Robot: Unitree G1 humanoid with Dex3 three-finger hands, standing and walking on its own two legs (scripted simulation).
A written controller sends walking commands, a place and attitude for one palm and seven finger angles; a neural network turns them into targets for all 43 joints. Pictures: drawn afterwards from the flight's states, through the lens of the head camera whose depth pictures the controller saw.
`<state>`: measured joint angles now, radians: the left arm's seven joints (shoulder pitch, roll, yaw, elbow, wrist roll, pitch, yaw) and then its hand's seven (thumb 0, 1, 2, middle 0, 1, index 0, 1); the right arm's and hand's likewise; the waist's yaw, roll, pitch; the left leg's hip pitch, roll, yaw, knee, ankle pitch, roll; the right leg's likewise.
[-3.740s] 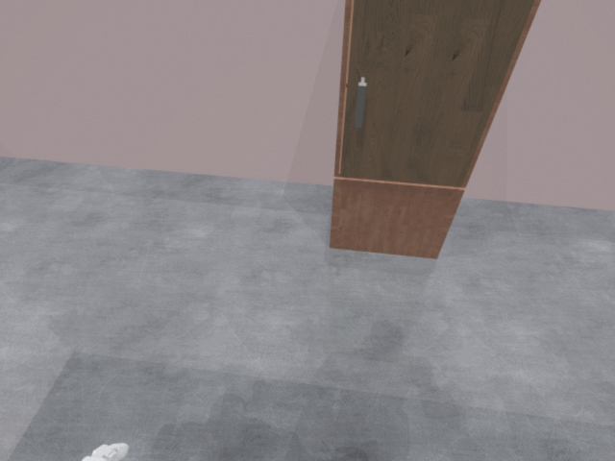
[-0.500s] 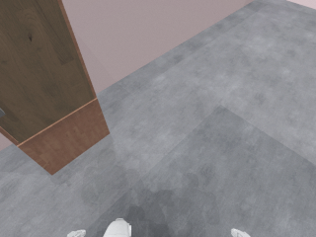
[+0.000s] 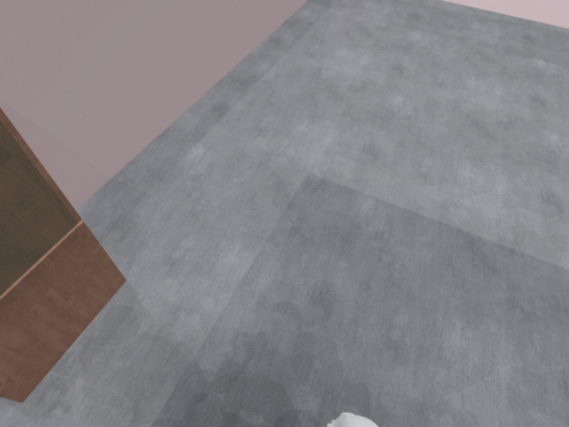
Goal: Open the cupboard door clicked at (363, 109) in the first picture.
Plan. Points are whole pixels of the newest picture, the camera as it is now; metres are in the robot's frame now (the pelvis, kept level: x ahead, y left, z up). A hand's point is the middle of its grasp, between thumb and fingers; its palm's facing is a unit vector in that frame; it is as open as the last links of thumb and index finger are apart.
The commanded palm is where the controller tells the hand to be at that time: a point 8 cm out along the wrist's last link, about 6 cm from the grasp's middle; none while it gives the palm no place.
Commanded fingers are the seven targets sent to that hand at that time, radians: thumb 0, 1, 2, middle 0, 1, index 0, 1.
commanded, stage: walk to a spot facing it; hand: left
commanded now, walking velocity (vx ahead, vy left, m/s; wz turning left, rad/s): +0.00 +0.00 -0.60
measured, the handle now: out of the picture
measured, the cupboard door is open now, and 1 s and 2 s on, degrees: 0 0 0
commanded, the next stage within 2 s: turn to face it in 1.12 s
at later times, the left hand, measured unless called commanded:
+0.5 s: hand (187, 426) +0.14 +0.16 -0.16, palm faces -0.21 -0.95 -0.23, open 7.4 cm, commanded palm none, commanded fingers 0.00 0.90 0.90 -0.20 -0.30 -0.20 -0.30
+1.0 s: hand (250, 368) +0.23 +0.07 -0.17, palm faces -0.57 -0.79 -0.24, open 7.4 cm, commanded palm none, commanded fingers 0.00 0.90 0.90 -0.20 -0.30 -0.20 -0.30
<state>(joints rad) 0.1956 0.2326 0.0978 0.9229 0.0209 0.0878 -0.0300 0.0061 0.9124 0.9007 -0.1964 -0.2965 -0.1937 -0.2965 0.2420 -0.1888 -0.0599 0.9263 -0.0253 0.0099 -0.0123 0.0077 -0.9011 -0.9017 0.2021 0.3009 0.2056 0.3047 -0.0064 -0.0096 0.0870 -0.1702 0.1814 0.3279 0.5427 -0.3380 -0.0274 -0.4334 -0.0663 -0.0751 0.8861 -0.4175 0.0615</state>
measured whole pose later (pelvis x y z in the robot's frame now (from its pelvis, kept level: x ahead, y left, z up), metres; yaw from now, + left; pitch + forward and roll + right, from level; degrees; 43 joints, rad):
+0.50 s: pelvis +0.00 -0.02 +0.00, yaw -16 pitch +1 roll +0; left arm 0.18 0.22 0.07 0.90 0.02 0.05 0.00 0.00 0.91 0.90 -0.20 -0.30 -0.20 -0.30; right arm 0.16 -0.21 -0.05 0.89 -0.01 0.04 -0.01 0.01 -0.91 -0.90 0.20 0.30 0.20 0.30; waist 0.02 0.00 0.05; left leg -0.36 0.05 0.04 0.76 -0.42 -0.07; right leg -0.33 0.07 0.08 0.51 -0.20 -0.04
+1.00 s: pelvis +0.03 -0.04 -0.01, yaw -36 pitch +1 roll +0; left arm 0.14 0.22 0.08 0.92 0.03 0.06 -0.04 0.01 0.91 0.90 -0.20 -0.30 -0.19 -0.30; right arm 0.32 -0.21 -0.06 0.96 -0.02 0.01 -0.01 0.01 -0.90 -0.90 0.20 0.30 0.21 0.30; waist -0.03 0.04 0.08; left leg -0.15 0.20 0.33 0.65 -0.45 -0.06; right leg -0.33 -0.03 -0.12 0.63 -0.34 0.01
